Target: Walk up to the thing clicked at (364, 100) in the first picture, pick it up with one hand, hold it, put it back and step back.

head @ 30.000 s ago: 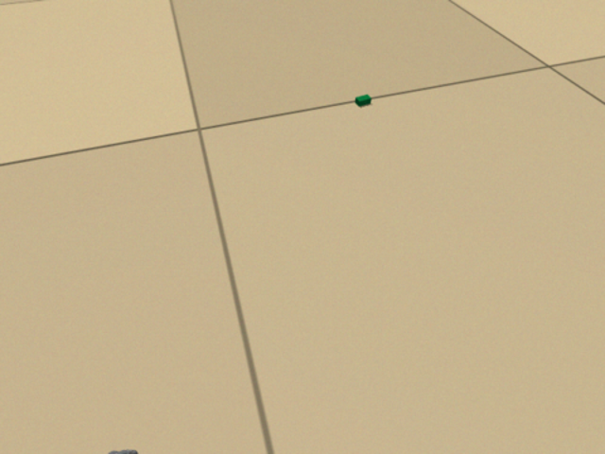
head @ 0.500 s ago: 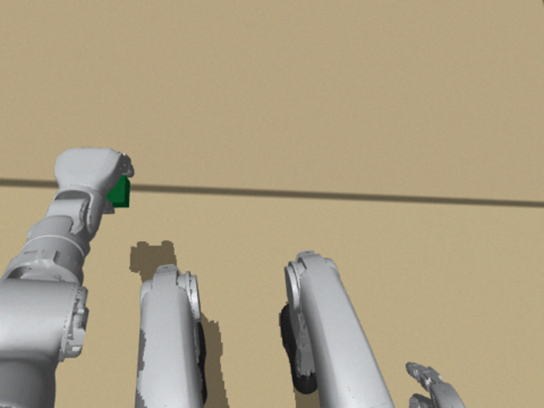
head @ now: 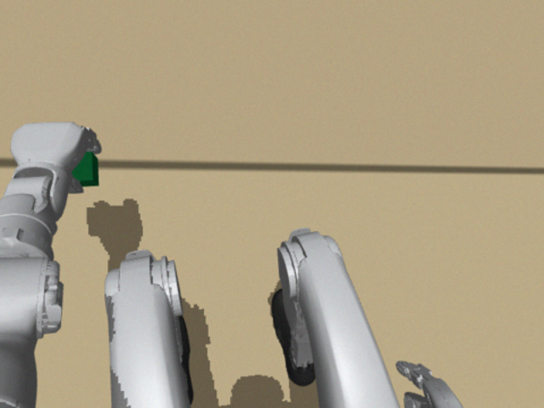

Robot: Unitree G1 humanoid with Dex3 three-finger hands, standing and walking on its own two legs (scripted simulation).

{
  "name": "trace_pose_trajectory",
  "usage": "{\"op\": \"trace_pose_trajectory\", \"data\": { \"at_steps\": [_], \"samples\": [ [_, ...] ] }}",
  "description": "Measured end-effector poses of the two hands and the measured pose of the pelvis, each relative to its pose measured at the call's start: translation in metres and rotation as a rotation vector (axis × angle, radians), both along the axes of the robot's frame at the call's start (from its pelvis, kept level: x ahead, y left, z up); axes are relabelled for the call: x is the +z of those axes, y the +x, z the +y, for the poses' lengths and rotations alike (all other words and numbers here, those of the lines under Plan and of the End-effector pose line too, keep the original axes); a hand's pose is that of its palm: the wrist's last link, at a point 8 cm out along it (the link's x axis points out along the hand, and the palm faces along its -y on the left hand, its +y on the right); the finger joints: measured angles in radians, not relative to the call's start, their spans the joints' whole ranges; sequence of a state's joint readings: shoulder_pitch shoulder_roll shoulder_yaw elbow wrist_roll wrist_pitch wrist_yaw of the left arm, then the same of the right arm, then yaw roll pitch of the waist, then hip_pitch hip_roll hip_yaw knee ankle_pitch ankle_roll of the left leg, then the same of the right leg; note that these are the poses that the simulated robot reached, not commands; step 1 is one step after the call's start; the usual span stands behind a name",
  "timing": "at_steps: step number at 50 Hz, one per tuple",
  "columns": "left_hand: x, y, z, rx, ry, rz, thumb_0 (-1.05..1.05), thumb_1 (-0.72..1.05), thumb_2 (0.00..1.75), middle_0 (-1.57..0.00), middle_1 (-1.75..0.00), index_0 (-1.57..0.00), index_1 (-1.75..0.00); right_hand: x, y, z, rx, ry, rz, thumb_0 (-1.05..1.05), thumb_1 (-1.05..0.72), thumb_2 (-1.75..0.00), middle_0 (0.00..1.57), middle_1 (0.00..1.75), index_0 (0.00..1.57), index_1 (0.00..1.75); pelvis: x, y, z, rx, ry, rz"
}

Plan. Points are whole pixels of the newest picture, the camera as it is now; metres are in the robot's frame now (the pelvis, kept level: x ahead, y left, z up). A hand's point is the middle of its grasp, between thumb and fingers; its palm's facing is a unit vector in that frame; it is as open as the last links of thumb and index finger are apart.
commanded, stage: crouch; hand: left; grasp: from above
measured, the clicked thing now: (67, 170) +0.47 +0.27 -0.21
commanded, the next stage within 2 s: lower in 0.34 s
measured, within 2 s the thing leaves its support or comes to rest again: rests again in 1.92 s
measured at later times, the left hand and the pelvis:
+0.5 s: hand (74, 171) +0.47 +0.26 -0.21, palm faces -0.46 -0.02 -0.89, open 7.6 cm; pelvis +0.00 +0.00 -0.04, yaw -2 degrees
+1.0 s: hand (85, 178) +0.48 +0.26 -0.27, palm faces -0.46 -0.03 -0.89, open 7.6 cm; pelvis +0.00 +0.00 -0.07, yaw -4 degrees
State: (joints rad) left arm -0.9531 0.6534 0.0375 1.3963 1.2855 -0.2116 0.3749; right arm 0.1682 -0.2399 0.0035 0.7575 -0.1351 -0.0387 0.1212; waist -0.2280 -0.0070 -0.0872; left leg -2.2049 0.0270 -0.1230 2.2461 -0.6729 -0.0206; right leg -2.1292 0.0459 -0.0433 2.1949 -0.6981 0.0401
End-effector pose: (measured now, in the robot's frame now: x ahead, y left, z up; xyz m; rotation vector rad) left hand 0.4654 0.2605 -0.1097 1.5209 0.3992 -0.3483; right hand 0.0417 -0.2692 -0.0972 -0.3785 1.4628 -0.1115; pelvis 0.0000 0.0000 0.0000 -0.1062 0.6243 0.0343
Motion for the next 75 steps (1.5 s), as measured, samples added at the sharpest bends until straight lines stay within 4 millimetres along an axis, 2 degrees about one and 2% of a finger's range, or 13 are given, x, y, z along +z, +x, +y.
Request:
{"op": "trace_pose_trajectory", "data": {
  "at_steps": [11,25,43,57,75],
  "samples": [
    [-0.023,0.005,0.0,0.005,0.007,-0.02,0.0,0.37,0.12,-0.95,-0.18,-0.97,-0.17,-0.023,-0.02,0.0,0.001,-0.008,0.016,0.0,-0.91,-0.9,0.2,0.3,0.2,0.3,-0.029,-0.006,0.0,-0.01,-0.007,-0.028],
    [-0.046,0.013,0.004,0.025,0.018,0.006,0.0,0.38,0.11,-0.95,-0.18,-0.97,-0.17,-0.039,-0.013,0.003,0.036,0.008,0.02,0.0,-0.91,-0.9,0.2,0.3,0.2,0.3,-0.044,-0.003,-0.001,-0.018,-0.012,-0.041],
    [-0.09,0.013,0.004,0.004,-0.012,0.005,0.0,0.36,0.13,-0.97,-0.17,-0.98,-0.16,-0.045,-0.016,-0.003,0.078,-0.025,0.056,0.0,-0.91,-0.89,0.2,0.3,0.2,0.3,-0.065,0.0,-0.001,-0.034,-0.033,-0.07],
    [-0.111,0.02,0.002,0.028,-0.007,0.008,0.0,0.37,0.12,-0.96,-0.17,-0.97,-0.16,-0.048,-0.021,0.006,0.109,-0.01,0.06,0.0,-0.9,-0.89,0.2,0.3,0.2,0.3,-0.073,0.002,0.001,-0.049,-0.054,-0.082],
    [-0.135,0.023,-0.002,0.027,-0.022,-0.011,0.0,0.37,0.1,-0.97,-0.16,-0.98,-0.14,-0.036,-0.026,0.007,0.181,-0.028,0.071,0.0,-0.9,-0.89,0.2,0.3,0.2,0.3,-0.079,0.0,0.005,-0.065,-0.083,-0.12]
  ]
}}
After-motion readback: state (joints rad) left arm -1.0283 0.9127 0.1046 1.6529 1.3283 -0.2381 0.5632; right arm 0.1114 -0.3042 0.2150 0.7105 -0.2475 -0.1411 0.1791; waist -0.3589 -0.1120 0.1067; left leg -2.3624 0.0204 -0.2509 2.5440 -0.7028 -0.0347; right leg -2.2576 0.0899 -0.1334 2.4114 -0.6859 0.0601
